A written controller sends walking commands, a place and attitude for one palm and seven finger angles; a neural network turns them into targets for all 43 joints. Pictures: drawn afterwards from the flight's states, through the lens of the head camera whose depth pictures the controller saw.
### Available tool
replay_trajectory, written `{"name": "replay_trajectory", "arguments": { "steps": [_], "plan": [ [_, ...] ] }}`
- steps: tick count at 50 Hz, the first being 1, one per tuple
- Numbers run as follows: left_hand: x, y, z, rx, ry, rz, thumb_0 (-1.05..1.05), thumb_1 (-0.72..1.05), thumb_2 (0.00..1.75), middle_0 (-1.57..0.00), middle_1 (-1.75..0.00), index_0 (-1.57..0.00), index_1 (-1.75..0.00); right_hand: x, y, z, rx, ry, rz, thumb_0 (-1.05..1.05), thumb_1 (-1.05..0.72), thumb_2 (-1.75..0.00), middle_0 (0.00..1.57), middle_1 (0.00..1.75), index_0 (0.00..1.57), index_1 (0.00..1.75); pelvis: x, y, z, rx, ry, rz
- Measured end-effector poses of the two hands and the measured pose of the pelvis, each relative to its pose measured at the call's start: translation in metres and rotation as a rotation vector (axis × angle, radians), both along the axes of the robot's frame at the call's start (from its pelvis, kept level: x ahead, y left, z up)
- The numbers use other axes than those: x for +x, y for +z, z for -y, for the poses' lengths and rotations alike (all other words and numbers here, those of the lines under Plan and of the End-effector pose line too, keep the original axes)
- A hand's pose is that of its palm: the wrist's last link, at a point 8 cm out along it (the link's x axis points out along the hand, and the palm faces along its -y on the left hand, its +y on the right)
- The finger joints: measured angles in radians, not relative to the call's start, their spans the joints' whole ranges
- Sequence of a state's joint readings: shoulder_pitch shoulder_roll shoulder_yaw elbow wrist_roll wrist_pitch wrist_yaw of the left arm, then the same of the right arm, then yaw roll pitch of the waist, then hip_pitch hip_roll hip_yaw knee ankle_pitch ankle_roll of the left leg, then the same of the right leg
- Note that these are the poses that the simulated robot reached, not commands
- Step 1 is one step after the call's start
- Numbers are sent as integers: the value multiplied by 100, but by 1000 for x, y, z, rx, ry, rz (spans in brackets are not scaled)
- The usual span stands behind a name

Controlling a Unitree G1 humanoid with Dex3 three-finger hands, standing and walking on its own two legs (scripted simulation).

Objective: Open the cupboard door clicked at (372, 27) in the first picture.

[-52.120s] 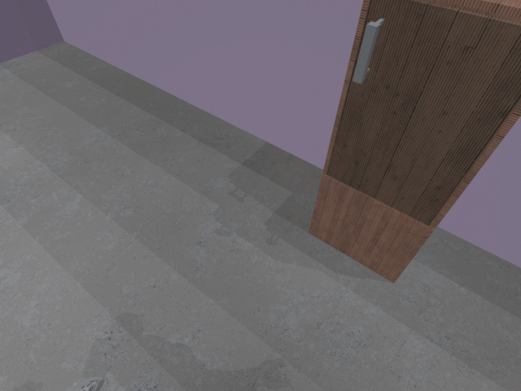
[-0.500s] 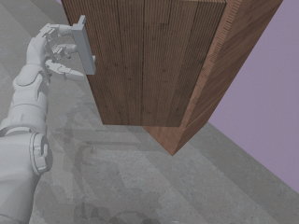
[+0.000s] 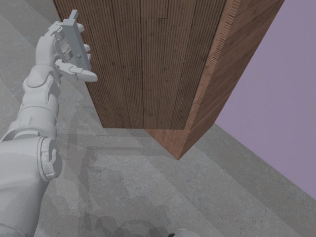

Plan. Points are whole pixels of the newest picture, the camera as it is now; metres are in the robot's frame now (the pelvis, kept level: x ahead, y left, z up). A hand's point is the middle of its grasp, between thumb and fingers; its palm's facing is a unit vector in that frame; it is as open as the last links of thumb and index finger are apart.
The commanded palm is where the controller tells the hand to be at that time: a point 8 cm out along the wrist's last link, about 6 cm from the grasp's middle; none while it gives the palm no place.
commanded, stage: slide the fingers in behind the handle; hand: left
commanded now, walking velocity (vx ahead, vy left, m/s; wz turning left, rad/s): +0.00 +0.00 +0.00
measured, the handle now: (80, 43) +0.56 +0.15 +0.15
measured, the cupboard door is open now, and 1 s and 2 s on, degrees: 45 45 60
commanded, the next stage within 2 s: close the thumb around the handle in 0.54 s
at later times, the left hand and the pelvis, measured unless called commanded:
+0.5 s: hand (85, 55) +0.52 +0.13 +0.15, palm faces -0.07 -1.00 +0.01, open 13.9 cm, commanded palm +0.50 +0.19 +0.15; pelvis +0.00 -0.01 +0.00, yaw +0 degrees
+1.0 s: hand (85, 56) +0.52 +0.13 +0.15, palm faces -0.06 -1.00 +0.00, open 10.3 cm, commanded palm +0.50 +0.19 +0.15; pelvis +0.00 +0.00 +0.00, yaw +0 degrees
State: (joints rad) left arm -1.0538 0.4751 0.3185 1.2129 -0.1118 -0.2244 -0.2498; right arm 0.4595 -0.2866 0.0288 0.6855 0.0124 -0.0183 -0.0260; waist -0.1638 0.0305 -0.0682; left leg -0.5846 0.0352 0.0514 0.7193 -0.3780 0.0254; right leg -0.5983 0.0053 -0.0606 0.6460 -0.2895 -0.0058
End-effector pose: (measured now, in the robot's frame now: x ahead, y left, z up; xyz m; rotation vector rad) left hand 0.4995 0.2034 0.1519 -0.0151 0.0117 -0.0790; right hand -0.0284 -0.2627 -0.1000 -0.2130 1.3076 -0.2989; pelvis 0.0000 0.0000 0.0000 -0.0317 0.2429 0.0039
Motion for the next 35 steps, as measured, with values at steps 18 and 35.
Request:
{"name": "replay_trajectory", "arguments": {
  "steps": [18, 35],
  "plan": [
    [0, 0, 17, 16, 12, -13, -1, -50, 30, -30, -120, -32, -122, 9, -2, 2, 12, 5, 62, 0, -90, -90, 20, 30, 20, 30, -5, 0, 5, 7, -6, 4],
    [0, 0, 16, 14, 6, -8, -1, -49, 31, -30, -121, -30, -121, 9, -1, 5, 4, 6, 43, 0, -90, -90, 20, 30, 20, 30, -2, 0, 4, 6, -2, 5]
  ]
}}
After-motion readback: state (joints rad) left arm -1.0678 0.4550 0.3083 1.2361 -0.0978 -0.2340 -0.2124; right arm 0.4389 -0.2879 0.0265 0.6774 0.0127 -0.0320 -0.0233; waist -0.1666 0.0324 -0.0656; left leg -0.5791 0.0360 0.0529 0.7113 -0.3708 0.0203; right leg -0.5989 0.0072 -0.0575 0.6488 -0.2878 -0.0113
